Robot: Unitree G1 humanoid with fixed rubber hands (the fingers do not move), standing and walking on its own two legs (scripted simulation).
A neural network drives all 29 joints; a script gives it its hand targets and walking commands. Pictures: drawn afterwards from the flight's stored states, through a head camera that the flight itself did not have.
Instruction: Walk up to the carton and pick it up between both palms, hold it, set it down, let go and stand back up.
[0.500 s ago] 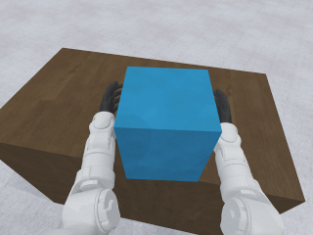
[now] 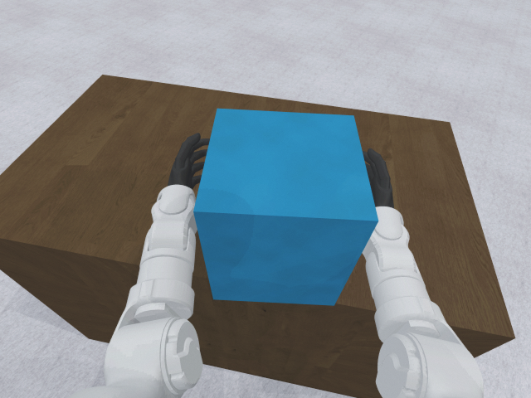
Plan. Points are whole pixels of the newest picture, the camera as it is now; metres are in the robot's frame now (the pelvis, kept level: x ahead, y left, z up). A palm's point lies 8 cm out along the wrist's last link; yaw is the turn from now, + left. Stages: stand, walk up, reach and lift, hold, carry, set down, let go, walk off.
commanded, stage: reach and lift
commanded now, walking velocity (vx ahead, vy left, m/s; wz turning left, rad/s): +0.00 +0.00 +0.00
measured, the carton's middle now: (279, 213) +0.38 +0.00 +0.06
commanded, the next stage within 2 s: none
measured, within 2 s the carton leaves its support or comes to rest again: leaves its support in 0.34 s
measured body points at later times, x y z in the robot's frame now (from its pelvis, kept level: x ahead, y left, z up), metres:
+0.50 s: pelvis -0.01 +0.00 +0.00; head -0.01 +0.03 +0.45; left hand +0.41 +0.14 +0.13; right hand +0.38 -0.16 +0.12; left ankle -0.03 +0.11 -0.75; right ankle -0.01 -0.13 -0.75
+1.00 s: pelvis -0.03 -0.01 +0.00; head -0.05 +0.03 +0.45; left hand +0.39 +0.15 +0.16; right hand +0.37 -0.16 +0.15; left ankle -0.03 +0.11 -0.75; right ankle -0.01 -0.13 -0.75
